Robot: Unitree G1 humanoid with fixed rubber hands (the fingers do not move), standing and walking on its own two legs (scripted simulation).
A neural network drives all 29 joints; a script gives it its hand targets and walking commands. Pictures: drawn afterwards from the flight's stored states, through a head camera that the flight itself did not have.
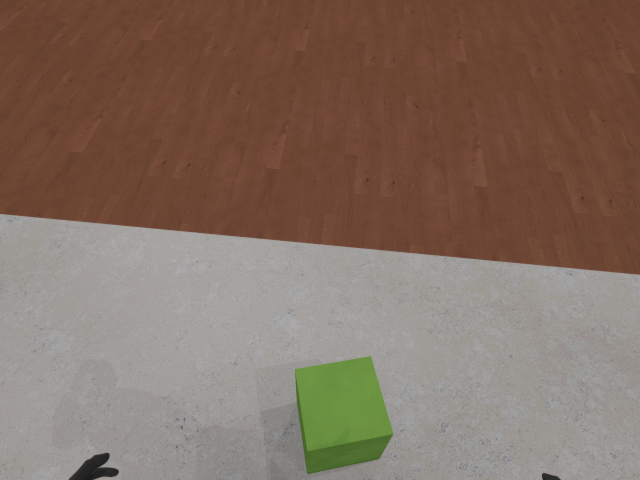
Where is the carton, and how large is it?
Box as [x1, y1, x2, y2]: [295, 356, 392, 473]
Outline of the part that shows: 370,356 295,369 297,406 307,473 379,458 391,437 392,430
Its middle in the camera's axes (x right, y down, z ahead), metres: +0.05 +0.50 +1.08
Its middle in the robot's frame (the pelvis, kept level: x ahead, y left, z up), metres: +0.40 -0.05 -0.66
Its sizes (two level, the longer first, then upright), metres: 0.210 0.200 0.250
